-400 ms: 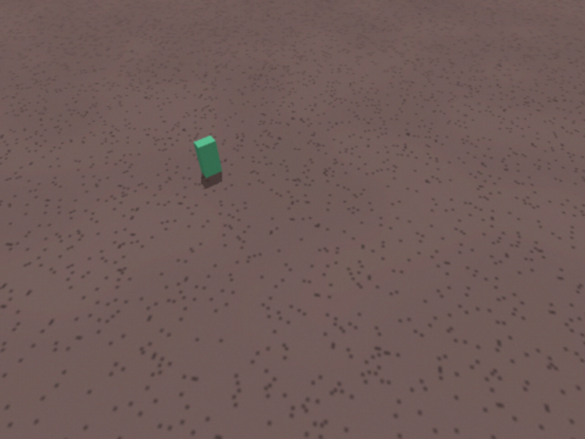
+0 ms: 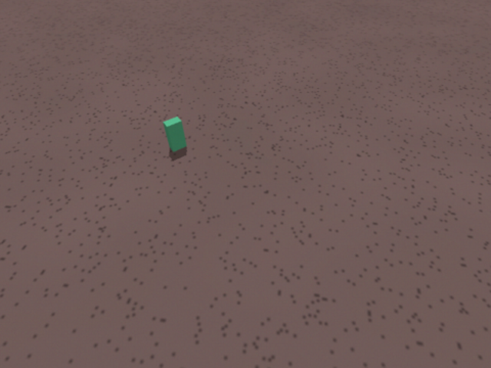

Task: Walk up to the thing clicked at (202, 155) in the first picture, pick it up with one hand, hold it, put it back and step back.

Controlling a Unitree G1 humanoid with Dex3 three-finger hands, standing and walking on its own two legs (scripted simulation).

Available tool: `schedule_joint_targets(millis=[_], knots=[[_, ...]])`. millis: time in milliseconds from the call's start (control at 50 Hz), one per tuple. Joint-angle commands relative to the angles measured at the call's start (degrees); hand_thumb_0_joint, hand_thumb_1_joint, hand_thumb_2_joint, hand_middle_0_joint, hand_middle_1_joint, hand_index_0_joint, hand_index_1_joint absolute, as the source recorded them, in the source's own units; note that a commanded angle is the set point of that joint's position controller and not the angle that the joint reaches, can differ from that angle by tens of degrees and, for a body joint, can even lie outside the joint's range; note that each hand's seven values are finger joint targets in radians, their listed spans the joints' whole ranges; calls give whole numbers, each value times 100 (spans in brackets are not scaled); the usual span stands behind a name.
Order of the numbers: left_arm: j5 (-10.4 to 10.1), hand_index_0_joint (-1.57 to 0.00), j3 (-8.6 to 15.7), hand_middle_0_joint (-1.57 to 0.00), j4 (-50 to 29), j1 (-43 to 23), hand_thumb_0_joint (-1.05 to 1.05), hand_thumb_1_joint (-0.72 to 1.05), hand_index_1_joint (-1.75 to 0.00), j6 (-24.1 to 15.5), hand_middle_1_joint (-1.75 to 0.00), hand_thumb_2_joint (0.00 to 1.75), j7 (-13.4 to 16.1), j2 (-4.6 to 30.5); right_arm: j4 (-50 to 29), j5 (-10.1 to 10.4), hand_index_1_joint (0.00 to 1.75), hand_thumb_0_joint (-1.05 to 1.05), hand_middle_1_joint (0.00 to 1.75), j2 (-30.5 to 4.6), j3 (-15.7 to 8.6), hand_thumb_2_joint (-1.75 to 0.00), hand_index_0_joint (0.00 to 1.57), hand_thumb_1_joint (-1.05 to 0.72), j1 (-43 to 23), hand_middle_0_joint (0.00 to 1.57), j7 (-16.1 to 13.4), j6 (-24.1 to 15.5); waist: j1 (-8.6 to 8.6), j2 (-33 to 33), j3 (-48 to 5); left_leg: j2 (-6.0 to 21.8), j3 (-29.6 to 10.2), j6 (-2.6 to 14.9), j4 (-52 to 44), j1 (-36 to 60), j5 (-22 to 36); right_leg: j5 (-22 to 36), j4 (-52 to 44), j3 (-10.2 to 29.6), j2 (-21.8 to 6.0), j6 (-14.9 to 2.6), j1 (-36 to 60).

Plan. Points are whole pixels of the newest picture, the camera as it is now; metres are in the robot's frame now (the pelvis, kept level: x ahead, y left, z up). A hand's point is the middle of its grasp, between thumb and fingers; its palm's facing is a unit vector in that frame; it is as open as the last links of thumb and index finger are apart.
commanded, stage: stand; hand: left
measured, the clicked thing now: (175, 134) +1.44 +0.48 -0.69
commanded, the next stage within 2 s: walk up in 0.72 s
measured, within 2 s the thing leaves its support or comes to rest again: neither
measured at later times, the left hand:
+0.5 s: hand out of the picture +0.07 +0.25 -0.16, palm faces -0.03 -0.94 -0.34, open 7.4 cm
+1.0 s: hand out of the picture +0.06 +0.34 -0.16, palm faces +0.09 -0.92 -0.38, open 7.4 cm
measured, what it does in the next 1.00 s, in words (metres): lifts its left foot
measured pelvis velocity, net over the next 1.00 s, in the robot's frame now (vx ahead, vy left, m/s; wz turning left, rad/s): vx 0.06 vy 0.04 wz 0.10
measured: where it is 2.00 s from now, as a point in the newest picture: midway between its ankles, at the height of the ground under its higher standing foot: (224, 294)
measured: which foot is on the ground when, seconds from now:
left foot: down 0.00-0.78, up 0.80-1.00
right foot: down 0.00-1.00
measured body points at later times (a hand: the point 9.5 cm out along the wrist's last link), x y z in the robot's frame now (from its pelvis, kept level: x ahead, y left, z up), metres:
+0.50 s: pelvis +0.00 +0.00 +0.00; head +0.02 +0.00 +0.45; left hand +0.07 +0.30 -0.13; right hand +0.08 -0.30 -0.14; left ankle +0.00 +0.13 -0.75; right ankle -0.01 -0.12 -0.75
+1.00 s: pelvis +0.06 +0.04 -0.01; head +0.06 +0.06 +0.44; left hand +0.06 +0.39 -0.13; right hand +0.17 -0.29 -0.11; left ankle +0.13 +0.20 -0.73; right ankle -0.01 -0.12 -0.75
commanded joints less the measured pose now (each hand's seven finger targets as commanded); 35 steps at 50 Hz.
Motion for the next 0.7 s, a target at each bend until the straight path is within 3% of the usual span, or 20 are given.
schedule_joint_targets(millis=[0, 680], knots=[[-10, -20, 273, -20, -327, -226, 0, 90, -30, -84, -30, 90, 71, 1230, -337, -24, 30, 0, 30, -1197, -242, -90, 20, -90, -197, 20, -55, -144, 16, 25, -464, 638, -502, 196, -323, 38, 808, 813, -277, 560, -751, -172, 47], [-16, -20, 269, -20, -289, -137, 0, 90, -30, -85, -30, 90, 72, 1264, -311, -10, 30, 0, 30, -1199, -211, -90, 20, -90, -129, 20, -55, -137, 16, -54, -451, 642, -527, 195, -343, 134, 975, 934, -295, 537, -757, -144, 34]])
